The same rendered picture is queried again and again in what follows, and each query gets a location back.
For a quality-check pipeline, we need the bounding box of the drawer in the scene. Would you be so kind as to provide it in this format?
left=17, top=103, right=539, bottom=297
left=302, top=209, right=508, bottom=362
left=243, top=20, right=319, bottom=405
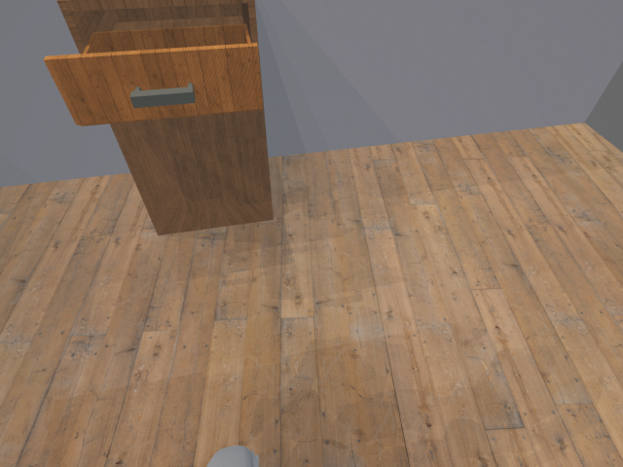
left=44, top=24, right=263, bottom=126

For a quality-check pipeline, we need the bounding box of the handle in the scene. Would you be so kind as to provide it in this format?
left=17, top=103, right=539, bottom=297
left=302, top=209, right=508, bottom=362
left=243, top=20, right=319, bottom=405
left=130, top=83, right=196, bottom=108

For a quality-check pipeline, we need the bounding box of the left robot thigh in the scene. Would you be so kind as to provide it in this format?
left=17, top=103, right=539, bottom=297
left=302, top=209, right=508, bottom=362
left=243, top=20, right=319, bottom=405
left=206, top=446, right=259, bottom=467

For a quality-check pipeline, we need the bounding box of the cabinet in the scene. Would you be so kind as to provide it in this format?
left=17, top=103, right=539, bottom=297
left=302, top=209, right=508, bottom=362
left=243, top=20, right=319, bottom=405
left=56, top=0, right=274, bottom=235

